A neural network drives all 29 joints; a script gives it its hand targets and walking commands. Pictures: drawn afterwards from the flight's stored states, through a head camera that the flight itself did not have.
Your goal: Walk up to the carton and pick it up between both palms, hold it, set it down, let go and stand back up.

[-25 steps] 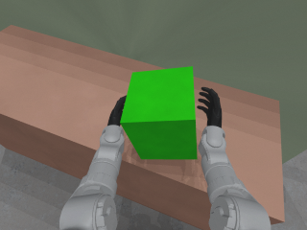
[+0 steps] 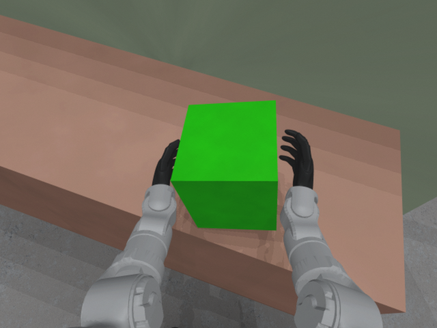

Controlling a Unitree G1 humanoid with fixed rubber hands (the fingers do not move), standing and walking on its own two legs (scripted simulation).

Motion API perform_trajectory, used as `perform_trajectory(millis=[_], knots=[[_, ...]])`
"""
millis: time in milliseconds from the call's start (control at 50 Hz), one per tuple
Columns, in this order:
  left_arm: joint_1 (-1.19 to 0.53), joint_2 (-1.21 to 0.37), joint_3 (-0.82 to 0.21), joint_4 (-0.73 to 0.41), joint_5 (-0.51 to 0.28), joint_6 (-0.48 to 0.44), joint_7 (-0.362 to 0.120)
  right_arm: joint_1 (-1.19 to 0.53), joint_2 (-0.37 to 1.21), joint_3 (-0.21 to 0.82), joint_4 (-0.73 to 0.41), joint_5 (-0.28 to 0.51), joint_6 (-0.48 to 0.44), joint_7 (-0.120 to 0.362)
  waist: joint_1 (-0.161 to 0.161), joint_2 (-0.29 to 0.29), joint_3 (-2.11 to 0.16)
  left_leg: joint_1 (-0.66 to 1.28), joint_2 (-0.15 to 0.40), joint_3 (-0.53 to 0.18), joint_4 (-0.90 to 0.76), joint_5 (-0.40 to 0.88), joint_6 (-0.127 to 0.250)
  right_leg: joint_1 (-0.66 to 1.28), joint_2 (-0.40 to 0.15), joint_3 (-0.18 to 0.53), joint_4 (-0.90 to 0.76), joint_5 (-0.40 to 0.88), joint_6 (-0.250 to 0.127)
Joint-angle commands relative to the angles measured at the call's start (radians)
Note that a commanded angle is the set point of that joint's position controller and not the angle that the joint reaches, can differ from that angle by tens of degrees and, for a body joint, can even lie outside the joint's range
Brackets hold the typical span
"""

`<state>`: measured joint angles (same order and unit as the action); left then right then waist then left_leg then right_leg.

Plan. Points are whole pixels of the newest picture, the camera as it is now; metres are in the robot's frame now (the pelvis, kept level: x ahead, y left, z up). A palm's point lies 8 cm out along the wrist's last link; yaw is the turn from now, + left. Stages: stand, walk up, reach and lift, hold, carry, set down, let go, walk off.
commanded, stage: set down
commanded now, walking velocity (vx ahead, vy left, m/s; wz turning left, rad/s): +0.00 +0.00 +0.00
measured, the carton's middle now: (233, 169) +0.42 -0.03 -0.02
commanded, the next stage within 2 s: none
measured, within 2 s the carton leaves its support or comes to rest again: rests again in 1.54 s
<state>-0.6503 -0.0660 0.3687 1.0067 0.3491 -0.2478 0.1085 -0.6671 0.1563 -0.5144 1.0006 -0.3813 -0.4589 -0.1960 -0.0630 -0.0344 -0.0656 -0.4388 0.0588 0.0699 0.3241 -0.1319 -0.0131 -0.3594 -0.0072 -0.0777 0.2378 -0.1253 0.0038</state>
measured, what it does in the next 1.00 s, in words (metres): stands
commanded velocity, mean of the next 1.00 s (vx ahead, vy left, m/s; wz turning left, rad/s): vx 0.00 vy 0.00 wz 0.00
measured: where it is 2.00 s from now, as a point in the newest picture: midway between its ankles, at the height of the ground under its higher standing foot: outside the picture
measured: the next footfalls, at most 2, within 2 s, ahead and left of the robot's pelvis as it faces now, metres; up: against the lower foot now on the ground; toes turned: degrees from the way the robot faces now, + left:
none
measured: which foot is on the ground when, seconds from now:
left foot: down 0.00-1.00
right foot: down 0.00-1.00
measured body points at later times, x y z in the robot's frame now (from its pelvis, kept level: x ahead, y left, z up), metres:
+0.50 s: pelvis -0.01 +0.00 +0.00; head +0.09 +0.02 +0.43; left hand +0.40 +0.11 -0.02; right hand +0.38 -0.16 +0.01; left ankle +0.00 +0.12 -0.75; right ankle -0.02 -0.12 -0.75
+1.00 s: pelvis -0.02 +0.01 -0.01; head +0.09 +0.03 +0.43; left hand +0.41 +0.10 -0.02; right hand +0.37 -0.16 -0.01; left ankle +0.00 +0.12 -0.75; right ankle -0.03 -0.12 -0.75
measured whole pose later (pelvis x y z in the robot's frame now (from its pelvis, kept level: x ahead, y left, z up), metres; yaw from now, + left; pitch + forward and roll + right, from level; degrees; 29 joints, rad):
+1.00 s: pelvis -0.02 +0.01 -0.01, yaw -2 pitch +20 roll -2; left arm -0.80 -0.05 0.48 1.27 0.38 -0.45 0.13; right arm -0.70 0.12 -0.66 1.11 -0.45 -0.50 -0.15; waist -0.06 -0.02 -0.13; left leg -0.62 0.06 0.09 0.42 -0.15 0.01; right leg -0.56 -0.01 -0.05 0.35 -0.13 0.01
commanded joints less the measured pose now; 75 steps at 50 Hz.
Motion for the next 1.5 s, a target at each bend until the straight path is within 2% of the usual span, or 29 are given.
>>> perform_trajectory(millis=[0,60,80,120,140,180,320,340,360,380,460,500,520,540,560,720,760,800,820,880,920,1000,1260,1300,1340,1380,1440,1460,1480], knots=[[-0.640,-0.600,-0.284,-0.067,0.058,-0.125,-0.114,-0.428,0.595,0.370,0.117,-0.087,-0.009,0.165,0.020,0.101,-0.692,0.300,-0.019,0.029,0.060,0.436,-0.059,0.306,0.033,-0.010,0.110,0.587,0.003],[-0.608,-0.599,-0.267,0.000,0.071,-0.128,-0.129,-0.430,0.616,0.374,0.129,-0.099,-0.001,0.166,0.024,0.046,-0.651,0.242,-0.034,0.022,0.044,0.386,-0.034,0.345,0.033,-0.007,0.123,0.605,0.020],[-0.596,-0.585,-0.261,-0.012,0.060,-0.136,-0.129,-0.406,0.631,0.382,0.123,-0.088,0.000,0.171,0.039,0.052,-0.668,0.219,-0.035,0.034,0.044,0.376,-0.026,0.351,0.035,0.010,0.123,0.609,0.023],[-0.626,-0.565,-0.256,0.009,0.043,-0.160,-0.127,-0.445,0.606,0.376,0.115,-0.099,-0.008,0.171,0.023,0.056,-0.682,0.187,-0.033,0.027,0.032,0.331,-0.023,0.360,0.026,-0.005,0.137,0.608,0.027],[-0.620,-0.552,-0.239,0.049,0.050,-0.163,-0.127,-0.451,0.619,0.371,0.120,-0.097,-0.006,0.170,0.040,0.031,-0.677,0.171,-0.035,0.034,0.041,0.336,-0.010,0.371,0.022,0.004,0.150,0.639,0.027],[-0.620,-0.566,-0.246,0.047,0.050,-0.172,-0.130,-0.433,0.625,0.376,0.138,-0.105,-0.001,0.169,0.016,0.041,-0.657,0.165,-0.032,0.026,0.044,0.345,-0.012,0.356,0.020,0.007,0.152,0.665,0.031],[-0.646,-0.497,-0.194,0.128,0.058,-0.188,-0.141,-0.447,0.612,0.323,0.178,-0.131,0.018,0.171,0.034,0.024,-0.598,0.078,-0.049,0.038,0.035,0.195,0.009,0.327,0.021,0.017,0.147,0.486,0.025],[-0.648,-0.466,-0.191,0.105,0.042,-0.186,-0.136,-0.433,0.591,0.328,0.170,-0.123,0.013,0.169,0.042,0.053,-0.629,0.103,-0.050,0.038,0.041,0.210,0.003,0.318,0.020,0.022,0.150,0.497,0.021],[-0.673,-0.469,-0.211,0.122,0.041,-0.189,-0.131,-0.464,0.561,0.316,0.155,-0.138,0.006,0.168,0.011,0.077,-0.647,0.112,-0.048,0.042,0.039,0.220,-0.009,0.301,0.023,-0.002,0.154,0.510,0.023],[-0.672,-0.481,-0.183,0.131,0.038,-0.194,-0.130,-0.479,0.584,0.286,0.160,-0.142,0.007,0.169,0.021,0.047,-0.644,0.115,-0.042,0.038,0.049,0.222,0.001,0.293,0.019,0.005,0.150,0.472,0.025],[-0.674,-0.487,-0.154,0.165,0.065,-0.220,-0.123,-0.488,0.579,0.259,0.157,-0.167,-0.014,0.175,0.016,0.071,-0.668,0.106,-0.040,0.037,0.053,0.190,-0.011,0.261,0.016,0.004,0.145,0.436,0.014],[-0.723,-0.463,-0.139,0.162,0.074,-0.227,-0.117,-0.511,0.577,0.253,0.136,-0.187,-0.016,0.179,0.036,0.084,-0.704,0.073,-0.046,0.042,0.045,0.127,-0.002,0.273,0.013,0.002,0.148,0.389,0.023],[-0.709,-0.460,-0.135,0.193,0.084,-0.227,-0.118,-0.514,0.594,0.221,0.169,-0.199,-0.009,0.180,0.022,0.060,-0.684,0.048,-0.046,0.036,0.046,0.090,0.003,0.256,0.007,0.009,0.150,0.350,0.020],[-0.703,-0.448,-0.138,0.182,0.085,-0.231,-0.112,-0.494,0.550,0.211,0.175,-0.204,-0.015,0.179,0.014,0.090,-0.689,0.062,-0.044,0.042,0.045,0.109,-0.003,0.243,0.010,0.006,0.156,0.361,0.008],[-0.710,-0.451,-0.128,0.210,0.098,-0.227,-0.113,-0.516,0.565,0.213,0.181,-0.200,-0.015,0.182,0.032,0.070,-0.680,0.056,-0.044,0.037,0.044,0.116,0.002,0.245,0.011,0.008,0.154,0.362,0.009],[-0.674,-0.472,-0.102,0.205,0.111,-0.226,-0.105,-0.479,0.538,0.181,0.183,-0.215,-0.030,0.196,0.015,0.094,-0.681,0.156,-0.036,0.030,0.070,0.186,-0.011,0.124,0.024,-0.012,0.136,0.328,0.000],[-0.680,-0.460,-0.087,0.209,0.120,-0.227,-0.098,-0.501,0.527,0.174,0.178,-0.203,-0.038,0.200,0.036,0.099,-0.672,0.125,-0.033,0.024,0.065,0.149,-0.018,0.110,0.027,-0.011,0.127,0.232,-0.006],[-0.680,-0.456,-0.101,0.228,0.117,-0.230,-0.088,-0.506,0.494,0.148,0.185,-0.198,-0.049,0.203,0.014,0.095,-0.672,0.147,-0.029,0.020,0.077,0.170,-0.018,0.086,0.032,-0.022,0.130,0.235,-0.009],[-0.660,-0.461,-0.084,0.241,0.108,-0.228,-0.085,-0.492,0.476,0.156,0.172,-0.199,-0.052,0.200,0.034,0.078,-0.686,0.169,-0.026,0.024,0.096,0.204,-0.023,0.073,0.037,-0.023,0.143,0.245,-0.005],[-0.633,-0.437,-0.061,0.235,0.121,-0.219,-0.087,-0.488,0.471,0.155,0.185,-0.203,-0.040,0.199,0.016,0.060,-0.649,0.154,-0.030,0.026,0.085,0.157,-0.010,0.078,0.035,-0.007,0.122,0.229,-0.001],[-0.655,-0.433,-0.068,0.249,0.120,-0.223,-0.086,-0.511,0.484,0.146,0.180,-0.195,-0.050,0.203,0.037,0.065,-0.654,0.127,-0.037,0.030,0.085,0.172,-0.013,0.077,0.035,-0.012,0.133,0.249,0.001],[-0.623,-0.457,-0.081,0.217,0.110,-0.234,-0.089,-0.488,0.463,0.162,0.167,-0.192,-0.068,0.201,0.030,0.099,-0.702,0.162,-0.040,0.034,0.111,0.245,-0.024,0.095,0.034,-0.017,0.144,0.332,-0.004],[-0.605,-0.383,-0.026,0.266,0.130,-0.225,-0.087,-0.472,0.417,0.086,0.208,-0.219,-0.055,0.208,0.031,0.063,-0.626,0.118,-0.035,0.025,0.097,0.142,-0.010,0.044,0.030,-0.014,0.132,0.186,-0.012],[-0.615,-0.375,-0.015,0.225,0.144,-0.216,-0.086,-0.464,0.408,0.081,0.212,-0.214,-0.052,0.202,0.040,0.095,-0.623,0.115,-0.037,0.021,0.095,0.133,-0.017,0.038,0.029,-0.011,0.130,0.183,-0.018],[-0.603,-0.321,-0.011,0.218,0.127,-0.206,-0.079,-0.464,0.341,0.095,0.211,-0.203,-0.046,0.191,0.045,0.069,-0.641,0.130,-0.045,0.029,0.105,0.178,-0.009,0.041,0.035,-0.011,0.130,0.243,-0.013],[-0.600,-0.316,-0.026,0.223,0.108,-0.207,-0.071,-0.475,0.360,0.072,0.184,-0.175,-0.044,0.186,0.048,0.098,-0.681,0.131,-0.042,0.039,0.120,0.209,-0.013,0.055,0.034,-0.009,0.155,0.256,-0.008],[-0.590,-0.218,0.001,0.209,0.086,-0.209,-0.068,-0.472,0.237,0.075,0.164,-0.164,-0.041,0.164,0.028,0.042,-0.685,0.074,-0.058,0.040,0.118,0.190,-0.001,0.128,0.036,0.008,0.162,0.309,0.006],[-0.602,-0.200,0.019,0.233,0.083,-0.211,-0.065,-0.475,0.240,0.107,0.159,-0.131,-0.032,0.157,0.044,0.014,-0.662,0.032,-0.054,0.040,0.114,0.158,0.001,0.154,0.025,0.017,0.175,0.332,0.012],[-0.631,-0.178,0.015,0.212,0.071,-0.211,-0.063,-0.498,0.238,0.081,0.136,-0.117,-0.033,0.154,0.041,0.040,-0.684,0.022,-0.060,0.031,0.111,0.160,0.003,0.158,0.026,0.018,0.183,0.316,0.018]])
